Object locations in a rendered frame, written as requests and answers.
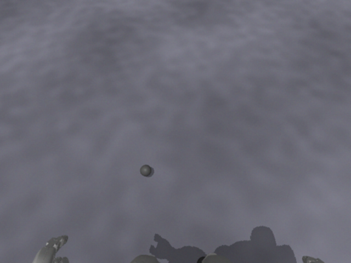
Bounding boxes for ball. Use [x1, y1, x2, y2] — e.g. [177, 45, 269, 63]
[140, 165, 151, 176]

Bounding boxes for left robot hand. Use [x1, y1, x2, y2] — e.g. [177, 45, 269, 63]
[32, 235, 69, 263]

